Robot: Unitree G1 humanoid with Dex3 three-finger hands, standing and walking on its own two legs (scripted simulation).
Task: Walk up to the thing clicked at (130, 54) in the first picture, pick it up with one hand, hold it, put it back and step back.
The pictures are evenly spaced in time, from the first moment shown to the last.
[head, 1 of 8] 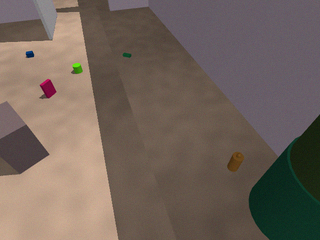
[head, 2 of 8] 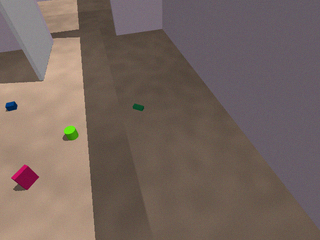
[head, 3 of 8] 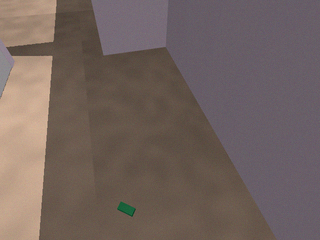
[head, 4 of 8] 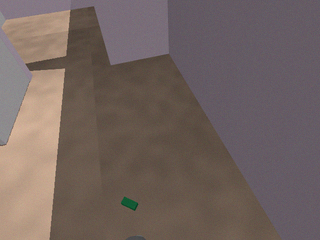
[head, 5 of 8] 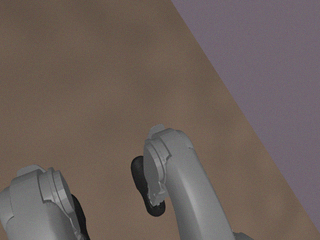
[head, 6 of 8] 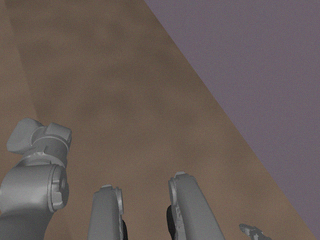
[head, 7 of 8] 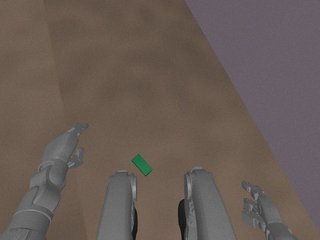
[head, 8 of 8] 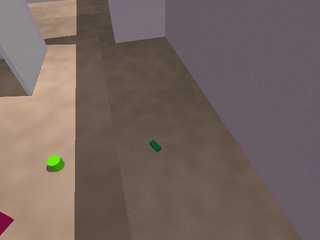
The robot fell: no
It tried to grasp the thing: yes
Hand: left
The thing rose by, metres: 0.68
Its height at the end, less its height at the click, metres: +0.00
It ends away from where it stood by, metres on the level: 0.22
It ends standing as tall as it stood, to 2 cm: yes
